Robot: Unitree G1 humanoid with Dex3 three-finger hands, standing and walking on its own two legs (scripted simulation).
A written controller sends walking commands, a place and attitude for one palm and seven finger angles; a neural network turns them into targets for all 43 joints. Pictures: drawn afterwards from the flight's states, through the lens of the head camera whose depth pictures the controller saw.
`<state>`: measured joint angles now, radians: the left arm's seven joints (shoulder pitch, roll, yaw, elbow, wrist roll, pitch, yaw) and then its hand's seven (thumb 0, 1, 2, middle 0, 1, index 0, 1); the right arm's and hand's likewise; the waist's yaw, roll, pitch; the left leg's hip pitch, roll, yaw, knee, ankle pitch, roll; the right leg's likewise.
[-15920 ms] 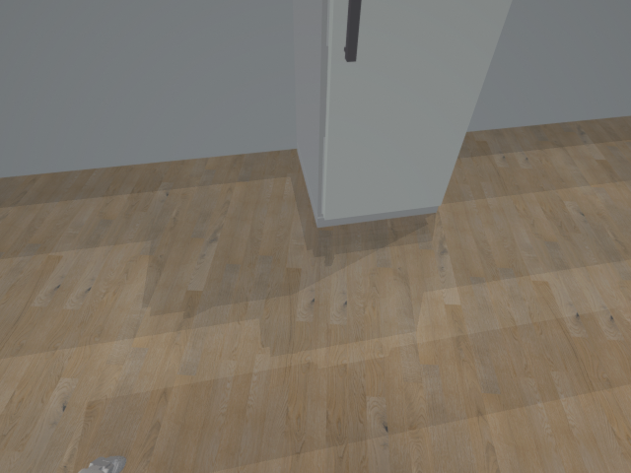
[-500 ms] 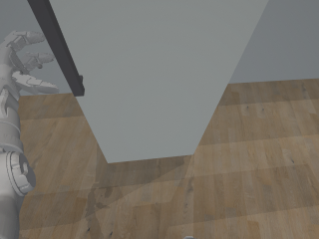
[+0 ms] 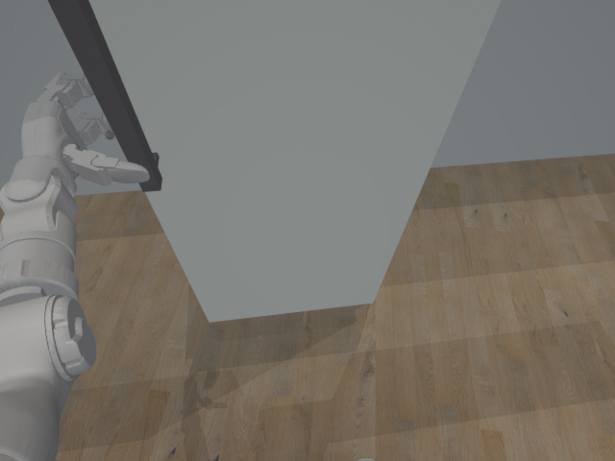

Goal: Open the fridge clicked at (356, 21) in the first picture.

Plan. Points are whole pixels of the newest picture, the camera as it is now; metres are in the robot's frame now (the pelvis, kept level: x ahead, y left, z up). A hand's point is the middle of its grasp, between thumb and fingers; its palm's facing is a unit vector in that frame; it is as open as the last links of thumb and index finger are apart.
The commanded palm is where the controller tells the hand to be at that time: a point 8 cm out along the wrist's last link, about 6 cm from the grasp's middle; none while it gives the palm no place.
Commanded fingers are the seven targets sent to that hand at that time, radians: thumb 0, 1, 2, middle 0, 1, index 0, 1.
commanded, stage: feel for the door with the fingertips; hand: left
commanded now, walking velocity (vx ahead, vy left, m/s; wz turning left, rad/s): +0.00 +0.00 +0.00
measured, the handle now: (88, 20) +0.53 +0.22 +0.27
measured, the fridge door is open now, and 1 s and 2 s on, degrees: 0 0 0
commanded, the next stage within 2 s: slide the fingers in behind the handle in 0.30 s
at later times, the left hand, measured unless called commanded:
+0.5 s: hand (95, 126) +0.49 +0.25 +0.16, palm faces +0.06 -1.00 +0.00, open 13.5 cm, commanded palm +0.47 +0.29 +0.15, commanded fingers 0.00 -0.50 0.30 -0.30 -1.20 -0.30 -1.20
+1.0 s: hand (115, 136) +0.48 +0.22 +0.16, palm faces +0.08 -1.00 +0.00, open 14.0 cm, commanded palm +0.45 +0.27 +0.15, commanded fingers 0.00 -0.50 0.30 -0.30 -1.20 -0.30 -1.20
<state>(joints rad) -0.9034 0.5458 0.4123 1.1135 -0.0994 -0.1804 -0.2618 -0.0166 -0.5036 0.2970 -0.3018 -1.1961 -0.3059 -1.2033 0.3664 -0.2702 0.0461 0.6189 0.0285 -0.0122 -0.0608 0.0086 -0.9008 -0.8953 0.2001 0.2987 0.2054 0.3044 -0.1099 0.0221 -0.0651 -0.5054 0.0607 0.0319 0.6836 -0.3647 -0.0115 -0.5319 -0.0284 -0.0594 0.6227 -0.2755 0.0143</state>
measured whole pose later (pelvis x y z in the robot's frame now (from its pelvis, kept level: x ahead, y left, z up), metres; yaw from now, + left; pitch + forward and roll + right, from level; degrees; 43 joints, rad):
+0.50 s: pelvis -0.01 +0.00 +0.00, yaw +1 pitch +14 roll -2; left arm -1.04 0.66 0.41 1.23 -0.10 -0.20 -0.33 -0.02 -0.50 0.30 -0.37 -1.25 -0.38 -1.25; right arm 0.45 -0.30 0.04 0.66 0.02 0.00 -0.07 0.01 -0.90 -0.90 0.20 0.30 0.20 0.30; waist -0.14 0.01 -0.06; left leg -0.60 0.06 0.01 0.72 -0.36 -0.01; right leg -0.60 -0.03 -0.08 0.63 -0.26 0.02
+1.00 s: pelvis +0.00 +0.00 +0.00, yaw +0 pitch +11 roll -2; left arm -0.87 0.50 0.39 1.05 -0.12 -0.18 -0.24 -0.02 -0.50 0.30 -0.30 -1.20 -0.31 -1.20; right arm 0.38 -0.27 0.04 0.62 0.03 -0.01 -0.05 0.01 -0.90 -0.90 0.20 0.30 0.21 0.30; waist -0.10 0.03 -0.08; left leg -0.51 0.06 0.03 0.70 -0.37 -0.01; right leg -0.54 -0.03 -0.06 0.63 -0.28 0.02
